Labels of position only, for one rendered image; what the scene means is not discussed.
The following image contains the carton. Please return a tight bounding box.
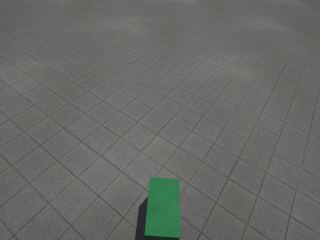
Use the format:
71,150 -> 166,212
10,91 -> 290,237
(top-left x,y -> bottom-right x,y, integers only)
144,177 -> 180,240

